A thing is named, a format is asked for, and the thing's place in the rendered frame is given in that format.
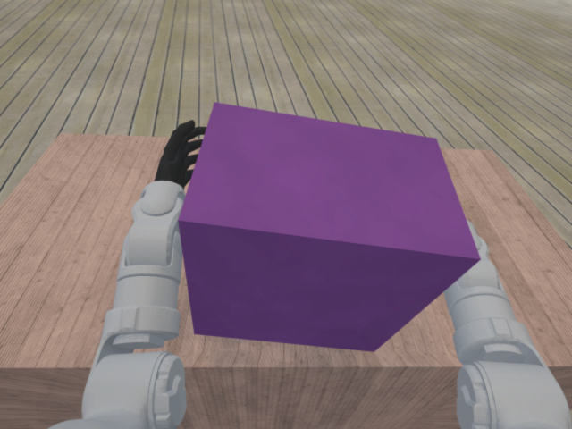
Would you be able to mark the pedestal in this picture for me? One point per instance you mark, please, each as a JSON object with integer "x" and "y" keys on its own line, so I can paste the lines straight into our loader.
{"x": 61, "y": 235}

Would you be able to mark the left robot hand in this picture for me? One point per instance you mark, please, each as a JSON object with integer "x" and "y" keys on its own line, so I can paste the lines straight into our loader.
{"x": 174, "y": 163}

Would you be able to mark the right robot forearm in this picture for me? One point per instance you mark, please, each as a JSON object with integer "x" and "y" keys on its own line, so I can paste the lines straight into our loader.
{"x": 485, "y": 326}

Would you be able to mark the right robot upper arm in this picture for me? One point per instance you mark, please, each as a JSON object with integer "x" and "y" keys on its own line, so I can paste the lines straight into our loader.
{"x": 497, "y": 395}

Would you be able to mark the left robot upper arm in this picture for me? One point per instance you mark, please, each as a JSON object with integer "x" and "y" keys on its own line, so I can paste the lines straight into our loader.
{"x": 134, "y": 391}

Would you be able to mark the carton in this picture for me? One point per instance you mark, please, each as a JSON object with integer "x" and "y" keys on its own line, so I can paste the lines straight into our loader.
{"x": 311, "y": 232}

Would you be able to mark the left robot forearm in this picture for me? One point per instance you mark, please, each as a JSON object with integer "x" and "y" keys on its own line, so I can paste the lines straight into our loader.
{"x": 145, "y": 313}

